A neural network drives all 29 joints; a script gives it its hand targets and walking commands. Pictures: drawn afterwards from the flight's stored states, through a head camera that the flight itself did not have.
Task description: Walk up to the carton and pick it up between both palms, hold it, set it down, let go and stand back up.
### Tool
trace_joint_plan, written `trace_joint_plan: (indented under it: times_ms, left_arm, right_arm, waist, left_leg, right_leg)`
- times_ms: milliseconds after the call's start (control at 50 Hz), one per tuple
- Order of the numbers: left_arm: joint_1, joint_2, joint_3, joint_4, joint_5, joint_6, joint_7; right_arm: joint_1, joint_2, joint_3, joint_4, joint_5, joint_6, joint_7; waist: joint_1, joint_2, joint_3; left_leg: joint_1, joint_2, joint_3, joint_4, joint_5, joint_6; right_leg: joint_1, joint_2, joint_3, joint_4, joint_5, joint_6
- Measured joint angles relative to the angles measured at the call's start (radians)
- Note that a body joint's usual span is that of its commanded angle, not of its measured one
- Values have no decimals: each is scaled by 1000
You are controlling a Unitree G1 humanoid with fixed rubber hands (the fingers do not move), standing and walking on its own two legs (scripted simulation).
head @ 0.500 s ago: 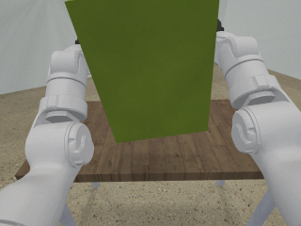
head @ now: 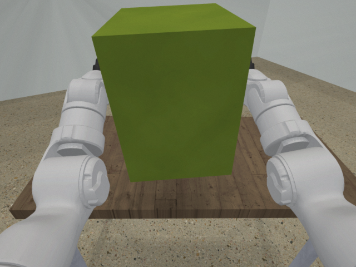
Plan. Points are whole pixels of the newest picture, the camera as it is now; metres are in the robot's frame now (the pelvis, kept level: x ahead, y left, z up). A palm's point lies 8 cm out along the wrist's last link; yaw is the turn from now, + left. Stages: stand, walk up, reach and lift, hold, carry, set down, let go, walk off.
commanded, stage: set down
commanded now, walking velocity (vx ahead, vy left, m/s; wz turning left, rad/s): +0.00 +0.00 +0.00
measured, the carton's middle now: (174, 88) +0.40 +0.01 +0.28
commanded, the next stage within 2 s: none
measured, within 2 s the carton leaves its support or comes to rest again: neither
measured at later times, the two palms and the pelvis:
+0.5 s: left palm (100, 90) +0.41 +0.17 +0.27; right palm (237, 83) +0.41 -0.13 +0.29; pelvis +0.00 +0.00 +0.00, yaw +0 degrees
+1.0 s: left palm (107, 101) +0.44 +0.16 +0.23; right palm (235, 98) +0.42 -0.14 +0.25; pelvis +0.01 +0.00 +0.00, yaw +0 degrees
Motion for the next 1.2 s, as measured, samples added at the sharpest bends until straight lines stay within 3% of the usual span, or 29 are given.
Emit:
trace_joint_plan:
  times_ms: [380, 820, 1200]
  left_arm:
    - [33, 0, 1, 11, 0, -73, -5]
    - [66, -1, -3, 56, 0, -174, -6]
    - [81, -2, -16, 140, 0, -269, -8]
  right_arm:
    - [-2, 42, -123, 66, -33, -96, 1]
    - [64, 81, -160, 71, -86, -195, 8]
    - [116, 110, -215, 68, -147, -242, 13]
  waist:
    - [0, -26, 12]
    - [-25, -44, 46]
    - [-26, -46, 57]
  left_leg:
    - [0, 0, 0, 0, -1, 0]
    - [0, 0, 0, -1, -9, 0]
    - [0, 0, 0, -1, -14, 0]
  right_leg:
    - [1, 0, 0, -2, 0, 0]
    - [5, 0, 0, -11, -2, 1]
    - [6, 0, 0, -13, -6, 2]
